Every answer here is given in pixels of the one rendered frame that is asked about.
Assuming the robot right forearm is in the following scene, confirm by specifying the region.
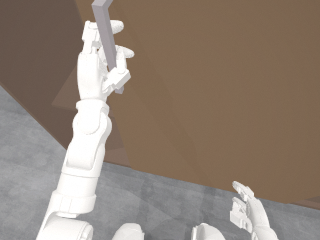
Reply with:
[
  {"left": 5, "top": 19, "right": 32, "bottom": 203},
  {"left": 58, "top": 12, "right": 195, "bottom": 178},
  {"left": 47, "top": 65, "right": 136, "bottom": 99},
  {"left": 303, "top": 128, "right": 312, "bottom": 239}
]
[{"left": 251, "top": 225, "right": 279, "bottom": 240}]

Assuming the robot left upper arm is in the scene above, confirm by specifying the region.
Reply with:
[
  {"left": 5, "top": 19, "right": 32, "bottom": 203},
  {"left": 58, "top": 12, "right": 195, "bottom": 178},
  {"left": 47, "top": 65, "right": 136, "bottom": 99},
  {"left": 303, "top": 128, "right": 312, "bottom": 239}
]
[{"left": 38, "top": 216, "right": 93, "bottom": 240}]

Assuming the left robot thigh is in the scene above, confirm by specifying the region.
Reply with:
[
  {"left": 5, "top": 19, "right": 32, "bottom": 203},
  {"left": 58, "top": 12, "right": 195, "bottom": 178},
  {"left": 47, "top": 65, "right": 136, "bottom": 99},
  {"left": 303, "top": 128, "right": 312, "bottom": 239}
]
[{"left": 112, "top": 223, "right": 145, "bottom": 240}]

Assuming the left robot hand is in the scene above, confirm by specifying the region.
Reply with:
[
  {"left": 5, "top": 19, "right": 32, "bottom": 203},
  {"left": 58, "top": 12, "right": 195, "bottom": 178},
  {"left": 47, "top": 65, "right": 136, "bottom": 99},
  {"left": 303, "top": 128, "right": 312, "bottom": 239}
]
[{"left": 77, "top": 20, "right": 135, "bottom": 103}]

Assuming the handle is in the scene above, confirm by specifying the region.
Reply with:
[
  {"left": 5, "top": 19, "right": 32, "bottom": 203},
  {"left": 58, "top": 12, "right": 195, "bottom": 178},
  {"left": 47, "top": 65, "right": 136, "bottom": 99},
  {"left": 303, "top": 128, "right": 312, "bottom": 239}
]
[{"left": 91, "top": 0, "right": 124, "bottom": 94}]

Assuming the right robot hand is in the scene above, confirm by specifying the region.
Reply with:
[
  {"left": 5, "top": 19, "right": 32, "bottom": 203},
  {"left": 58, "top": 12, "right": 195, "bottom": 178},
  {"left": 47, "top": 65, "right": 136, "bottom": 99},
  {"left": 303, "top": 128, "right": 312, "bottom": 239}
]
[{"left": 230, "top": 181, "right": 270, "bottom": 235}]

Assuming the robot thigh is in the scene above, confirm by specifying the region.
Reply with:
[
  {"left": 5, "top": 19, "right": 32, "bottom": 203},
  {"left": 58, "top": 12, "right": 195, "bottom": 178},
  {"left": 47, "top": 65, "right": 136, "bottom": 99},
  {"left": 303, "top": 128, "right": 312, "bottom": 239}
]
[
  {"left": 112, "top": 223, "right": 145, "bottom": 240},
  {"left": 191, "top": 224, "right": 225, "bottom": 240}
]

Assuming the robot left forearm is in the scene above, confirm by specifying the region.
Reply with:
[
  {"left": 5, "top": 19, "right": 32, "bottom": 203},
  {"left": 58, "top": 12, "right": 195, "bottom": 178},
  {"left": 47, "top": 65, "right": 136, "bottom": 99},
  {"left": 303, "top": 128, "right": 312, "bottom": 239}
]
[{"left": 36, "top": 99, "right": 112, "bottom": 240}]

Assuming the right robot thigh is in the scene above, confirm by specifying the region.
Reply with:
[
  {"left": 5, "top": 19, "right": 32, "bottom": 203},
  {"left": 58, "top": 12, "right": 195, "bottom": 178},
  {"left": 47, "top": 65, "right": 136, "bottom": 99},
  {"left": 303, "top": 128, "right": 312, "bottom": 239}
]
[{"left": 191, "top": 224, "right": 225, "bottom": 240}]

